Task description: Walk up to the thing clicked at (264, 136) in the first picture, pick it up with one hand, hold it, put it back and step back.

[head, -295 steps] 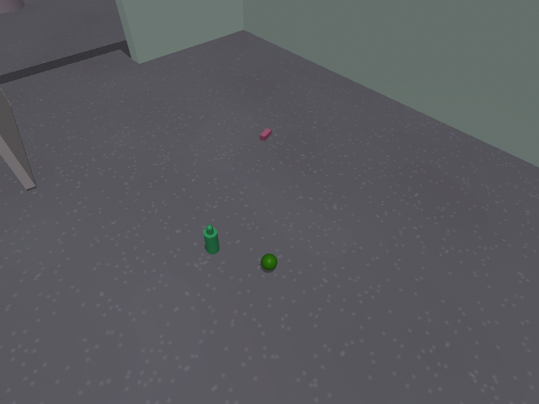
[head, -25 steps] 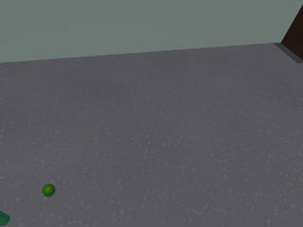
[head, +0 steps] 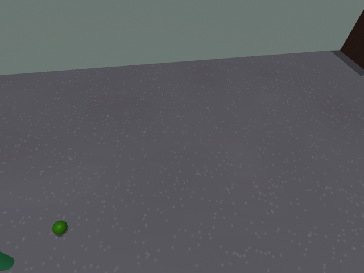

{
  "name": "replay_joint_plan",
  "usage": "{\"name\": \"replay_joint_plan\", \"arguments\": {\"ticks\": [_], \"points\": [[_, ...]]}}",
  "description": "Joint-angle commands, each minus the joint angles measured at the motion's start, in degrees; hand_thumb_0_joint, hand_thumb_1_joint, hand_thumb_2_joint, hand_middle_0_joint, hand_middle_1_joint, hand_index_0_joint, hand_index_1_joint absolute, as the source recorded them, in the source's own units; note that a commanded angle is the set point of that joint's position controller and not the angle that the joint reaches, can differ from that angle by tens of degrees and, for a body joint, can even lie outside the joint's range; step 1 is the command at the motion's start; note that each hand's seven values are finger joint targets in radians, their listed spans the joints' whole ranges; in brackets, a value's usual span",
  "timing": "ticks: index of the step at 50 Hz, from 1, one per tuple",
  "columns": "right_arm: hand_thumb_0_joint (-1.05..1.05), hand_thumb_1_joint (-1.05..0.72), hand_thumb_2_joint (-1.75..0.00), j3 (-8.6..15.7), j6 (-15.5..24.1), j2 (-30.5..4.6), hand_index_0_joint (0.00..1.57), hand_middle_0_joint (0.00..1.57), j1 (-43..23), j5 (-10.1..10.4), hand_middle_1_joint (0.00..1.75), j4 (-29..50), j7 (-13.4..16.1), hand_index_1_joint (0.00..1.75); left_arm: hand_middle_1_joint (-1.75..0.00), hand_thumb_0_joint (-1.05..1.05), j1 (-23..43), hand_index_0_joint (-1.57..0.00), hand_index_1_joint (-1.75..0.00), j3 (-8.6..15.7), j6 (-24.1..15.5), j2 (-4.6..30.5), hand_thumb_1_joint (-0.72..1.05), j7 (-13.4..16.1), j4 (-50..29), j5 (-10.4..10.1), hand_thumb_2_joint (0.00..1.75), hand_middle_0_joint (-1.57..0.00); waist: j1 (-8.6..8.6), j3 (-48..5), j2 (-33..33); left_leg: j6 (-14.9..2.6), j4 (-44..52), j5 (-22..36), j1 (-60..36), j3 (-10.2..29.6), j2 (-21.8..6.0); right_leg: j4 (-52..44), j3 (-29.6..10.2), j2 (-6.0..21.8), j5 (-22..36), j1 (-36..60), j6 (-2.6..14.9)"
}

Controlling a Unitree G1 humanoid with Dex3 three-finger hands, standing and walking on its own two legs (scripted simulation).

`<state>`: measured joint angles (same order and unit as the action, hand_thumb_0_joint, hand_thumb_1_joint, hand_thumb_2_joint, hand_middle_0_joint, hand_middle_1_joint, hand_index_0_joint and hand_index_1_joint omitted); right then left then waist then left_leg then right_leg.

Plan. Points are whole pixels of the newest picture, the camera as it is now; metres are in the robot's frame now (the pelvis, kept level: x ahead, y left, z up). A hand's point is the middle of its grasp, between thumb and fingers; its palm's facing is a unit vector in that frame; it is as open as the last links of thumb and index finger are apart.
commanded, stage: stand
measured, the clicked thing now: out of the picture +1.00 +1.41 -0.76
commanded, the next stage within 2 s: walk up in 0.12 s
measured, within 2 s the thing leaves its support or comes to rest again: neither
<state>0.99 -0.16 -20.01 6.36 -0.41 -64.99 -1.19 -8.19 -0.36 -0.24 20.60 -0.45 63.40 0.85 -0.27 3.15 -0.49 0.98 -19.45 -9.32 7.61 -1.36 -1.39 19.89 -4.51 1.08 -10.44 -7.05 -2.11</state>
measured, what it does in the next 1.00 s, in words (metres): walks ahead: right foot, then left foot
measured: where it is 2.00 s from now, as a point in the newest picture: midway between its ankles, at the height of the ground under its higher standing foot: (182, 173)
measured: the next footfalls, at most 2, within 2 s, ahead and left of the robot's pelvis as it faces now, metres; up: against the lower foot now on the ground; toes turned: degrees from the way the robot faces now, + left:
right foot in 0.38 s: +0.14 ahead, -0.18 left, +0.00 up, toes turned -8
left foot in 0.84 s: +0.40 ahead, +0.11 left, +0.00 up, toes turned +7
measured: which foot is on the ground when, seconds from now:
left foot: down 0.00-0.38, up 0.40-0.82, down 0.84-1.00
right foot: down 0.00-0.16, up 0.18-0.36, down 0.38-0.88, up 0.90-1.00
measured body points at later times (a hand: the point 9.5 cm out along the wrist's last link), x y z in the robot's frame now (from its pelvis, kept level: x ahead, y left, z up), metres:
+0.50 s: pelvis +0.08 -0.06 -0.02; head +0.05 -0.09 +0.43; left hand +0.12 +0.29 -0.10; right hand +0.14 -0.41 -0.14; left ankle +0.07 +0.08 -0.69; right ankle +0.10 -0.17 -0.75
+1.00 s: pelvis +0.33 -0.02 -0.02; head +0.36 +0.00 +0.43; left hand +0.38 +0.30 -0.15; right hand +0.41 -0.34 -0.12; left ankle +0.36 +0.10 -0.75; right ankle +0.21 -0.16 -0.66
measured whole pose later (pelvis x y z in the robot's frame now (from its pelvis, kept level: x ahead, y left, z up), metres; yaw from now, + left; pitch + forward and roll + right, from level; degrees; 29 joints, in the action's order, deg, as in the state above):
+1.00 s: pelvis +0.33 -0.02 -0.02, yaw +1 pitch -1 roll +0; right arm 4.5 4.0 -21.8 12.6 -0.6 -51.5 -4.1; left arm -14.1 2.4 -2.7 24.4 -2.5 55.4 -0.1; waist -1.4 4.6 -2.2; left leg -0.4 -32.5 -14.1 17.4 -4.4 -3.5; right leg 65.8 -1.3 0.9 -24.7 -17.8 2.8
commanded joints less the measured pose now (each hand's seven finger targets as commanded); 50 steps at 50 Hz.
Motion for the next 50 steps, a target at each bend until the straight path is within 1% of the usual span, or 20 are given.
{"name": "replay_joint_plan", "arguments": {"ticks": [1, 5, 6, 8, 9, 11, 15, 17, 19, 20, 22, 27, 38, 42, 43, 44, 45, 46, 48, 50], "points": [[0.00, -0.90, -0.90, 2.3, 1.5, -12.5, 0.20, 0.20, -2.4, 0.0, 0.30, 3.6, 1.1, 0.30, -0.30, 0.00, 2.3, -0.20, -0.30, 2.3, -1.6, 12.4, 0.90, 0.9, -3.7, -0.2, 0.90, -0.20, -0.34, -4.2, 0.1, -2.04, 2.6, 3.8, -3.9, 4.7, -6.1, -3.8, -3.3, 5.4, 6.5, -2.4, 3.00], [0.00, -0.90, -0.90, 2.1, 1.5, -12.4, 0.20, 0.20, -2.1, 0.1, 0.30, 3.5, 1.2, 0.30, -0.30, 0.00, 2.6, -0.20, -0.30, 2.4, -1.4, 12.6, 0.90, 1.0, -3.6, -0.2, 0.90, -0.20, -0.56, -4.7, 0.5, -2.11, 2.5, 5.1, -3.6, 4.5, -6.2, -3.1, -3.2, 5.6, 8.3, -1.0, 3.06], [0.00, -0.90, -0.90, 6.2, 2.6, -18.8, 0.20, 0.20, 2.0, -1.2, 0.30, 6.9, -0.4, 0.30, -0.30, 0.00, 0.0, -0.20, -0.30, 6.2, -2.1, 17.9, 0.90, -0.9, -6.6, 0.8, 0.90, -0.20, -0.46, -11.0, 1.9, -5.88, -0.4, -29.4, -5.3, 6.8, -5.7, 2.4, -2.8, 1.9, -23.3, -3.9, 5.01], [0.00, -0.90, -0.90, 8.0, 2.7, -21.3, 0.20, 0.20, 3.5, -1.9, 0.30, 6.3, -1.2, 0.30, -0.30, 0.00, 5.4, -0.20, -0.30, 6.3, -1.7, 15.9, 0.90, -2.3, -8.4, 1.2, 0.90, -0.20, -2.83, -0.6, 11.0, -9.18, 10.0, -45.1, -3.1, 16.1, -13.0, 18.5, 3.1, -0.8, -24.7, -22.2, 3.30], [0.00, -0.90, -0.90, 8.6, 3.1, -22.1, 0.20, 0.20, 3.8, -1.7, 0.30, 7.4, -1.3, 0.30, -0.30, 0.00, 6.4, -0.20, -0.30, 6.3, -1.6, 15.4, 0.90, -2.7, -9.6, 1.4, 0.90, -0.20, -3.45, 2.5, 13.7, -13.09, 15.8, -44.6, -3.1, 23.2, -20.9, 27.5, 4.9, -0.5, -18.6, -28.1, 2.71], [0.00, -0.90, -0.90, 8.9, 4.0, -21.0, 0.20, 0.20, 3.6, -1.8, 0.30, 8.5, -1.2, 0.30, -0.30, 0.00, 6.8, -0.20, -0.30, 6.3, -2.6, 14.9, 0.90, -3.1, -10.1, 1.1, 0.90, -0.20, -2.56, 4.5, 7.5, -14.96, 14.9, -31.7, -5.3, 24.4, -24.0, 24.1, 0.4, 4.5, -16.1, -29.4, 3.11], [0.00, -0.90, -0.90, 8.9, 3.7, -19.6, 0.20, 0.20, -2.7, -2.1, 0.30, 11.5, -2.1, 0.30, -0.30, 0.00, -3.0, -0.20, -0.30, 7.3, -2.9, 14.8, 0.90, -4.6, -8.4, 0.7, 0.90, -0.20, 2.15, -3.3, 12.0, -11.04, 8.9, -26.4, -2.5, 9.2, -13.4, 15.0, 7.0, 2.6, -12.7, -13.2, 2.82], [0.00, -0.90, -0.90, 9.0, 2.9, -18.9, 0.20, 0.20, -8.3, -2.1, 0.30, 13.2, -2.1, 0.30, -0.30, 0.00, -13.5, -0.20, -0.30, 8.4, -2.7, 14.7, 0.90, -4.2, -5.1, 0.5, 0.90, -0.20, 8.48, -5.2, 10.3, -8.49, 0.5, -31.2, 12.8, 2.3, -9.6, 9.9, 11.7, 0.5, -3.7, 7.5, 2.74], [0.00, -0.90, -0.90, 6.4, 2.1, -11.3, 0.20, 0.20, -7.8, -2.9, 0.30, 14.7, -1.6, 0.30, -0.30, 0.00, -26.0, -0.20, -0.30, 10.4, -3.2, 20.1, 0.90, -2.6, -1.2, 1.1, 0.90, -0.20, 14.14, -6.7, -13.0, -4.64, -29.8, -36.7, 35.8, -6.6, 1.0, 1.9, 2.3, 4.2, -17.7, 25.3, 3.82], [0.00, -0.90, -0.90, 5.4, 1.6, -9.4, 0.20, 0.20, -8.1, -1.9, 0.30, 16.5, -1.8, 0.30, -0.30, 0.00, -22.0, -0.20, -0.30, 11.2, -3.4, 22.9, 0.90, -1.7, -4.7, 2.3, 0.90, -0.20, 12.79, -2.5, -16.4, -2.10, -44.3, -29.6, 41.9, 3.4, 5.8, -8.9, -20.5, 16.6, -36.9, 15.7, 6.10], [0.00, -0.90, -0.90, 6.7, 1.5, -15.3, 0.20, 0.20, -2.8, -0.6, 0.30, 15.2, -2.2, 0.30, -0.30, 0.00, -5.7, -0.20, -0.30, 9.7, -4.2, 23.7, 0.90, -1.2, -11.4, 1.4, 0.90, -0.20, 4.37, 5.0, -5.0, -2.09, -44.4, -15.8, 34.0, 10.9, -0.7, -20.0, -29.1, 23.1, -46.6, -1.7, 9.81], [0.00, -0.90, -0.90, 7.0, 2.1, -17.1, 0.20, 0.20, 6.8, 0.0, 0.30, 10.5, -3.7, 0.30, -0.30, 0.00, -0.5, -0.20, -0.30, 8.6, -6.0, 19.5, 0.90, -1.4, -12.4, 0.2, 0.90, -0.20, -1.14, 4.9, -6.8, -0.43, -39.3, -3.2, 27.2, 9.1, -3.7, -16.6, -7.8, 15.4, -28.6, -5.2, 10.67], [0.00, -0.90, -0.90, 6.2, 2.8, -14.4, 0.20, 0.20, -4.0, -1.3, 0.30, 17.2, -5.5, 0.30, -0.30, 0.00, -7.3, -0.20, -0.30, 9.4, -6.0, 20.7, 0.90, -1.7, -12.1, 0.4, 0.90, -0.20, 3.67, 3.7, -2.5, -0.84, -14.3, 2.2, 20.9, -0.3, -5.8, -10.2, 5.9, 13.8, -10.0, 3.2, 11.35], [0.00, -0.90, -0.90, 7.8, 3.5, -16.0, 0.20, 0.20, 7.8, -1.7, 0.30, 13.8, -4.0, 0.30, -0.30, 0.00, -5.9, -0.20, -0.30, 8.3, -5.2, 19.7, 0.90, -1.6, -12.9, 0.2, 0.90, -0.20, -2.75, -2.5, 3.2, -3.78, -9.5, -0.5, 2.1, -4.6, -1.4, 10.9, 9.9, 12.8, 14.4, 0.9, 10.20], [0.00, -0.90, -0.90, 9.1, 4.1, -18.9, 0.20, 0.20, 18.2, -2.5, 0.30, 11.1, -3.1, 0.30, -0.30, 0.00, -8.5, -0.20, -0.30, 7.2, -4.7, 16.4, 0.90, -1.4, -13.1, 0.0, 0.90, -0.20, -6.81, -9.7, 10.0, -7.00, -8.5, -6.6, -12.6, -1.7, -1.3, 29.4, 12.7, 8.2, 13.8, -5.7, 8.03], [0.00, -0.90, -0.90, 10.7, 4.5, -24.1, 0.20, 0.20, 22.5, -2.6, 0.30, 11.3, -2.0, 0.30, -0.30, 0.00, -12.4, -0.20, -0.30, 5.6, -4.4, 10.7, 0.90, -1.5, -13.8, -0.6, 0.90, -0.20, -6.88, -12.7, 22.5, -11.17, -3.5, -17.2, -23.8, 20.4, -13.9, 44.2, 12.1, 0.2, -10.3, -22.5, 5.14], [0.00, -0.90, -0.90, 11.1, 4.8, -26.6, 0.20, 0.20, 20.9, -0.9, 0.30, 13.0, -1.9, 0.30, -0.30, 0.00, -10.0, -0.20, -0.30, 6.5, -4.7, 14.6, 0.90, -1.2, -14.4, -1.4, 0.90, -0.20, -7.23, -13.6, 20.4, -17.69, 3.9, -14.3, -27.8, 43.4, -22.3, 49.9, 6.5, -5.7, -20.8, -32.9, 5.05], [0.00, -0.90, -0.90, 11.4, 4.7, -26.0, 0.20, 0.20, 19.0, 0.3, 0.30, 13.5, -1.6, 0.30, -0.30, 0.00, -4.9, -0.20, -0.30, 6.4, -4.9, 18.1, 0.90, -0.7, -14.6, -0.9, 0.90, -0.20, -7.32, -11.5, 13.8, -19.66, 3.7, -10.0, -23.3, 43.0, -24.9, 51.8, -0.7, -0.3, -20.1, -33.5, 5.90], [0.00, -0.90, -0.90, 8.5, 5.0, -21.1, 0.20, 0.20, 13.6, 0.4, 0.30, 15.4, -0.6, 0.30, -0.30, 0.00, -3.8, -0.20, -0.30, 5.5, -5.5, 16.1, 0.90, -1.1, -14.5, -2.0, 0.90, -0.20, -4.03, -6.5, 5.8, -15.17, 0.2, 12.1, -13.8, 20.0, -18.4, 50.7, -3.2, 2.2, -11.9, -29.8, 5.56], [0.00, -0.90, -0.90, 7.2, 5.5, -18.3, 0.20, 0.20, 12.3, 0.9, 0.30, 16.0, -0.3, 0.30, -0.30, 0.00, -7.1, -0.20, -0.30, 5.4, -4.8, 14.5, 0.90, -1.8, -13.4, -2.5, 0.90, -0.20, -1.54, -5.1, 6.8, -13.03, 0.6, 18.4, -8.1, 10.0, -15.3, 45.5, -1.5, 3.4, -8.8, -25.6, 4.49]]}}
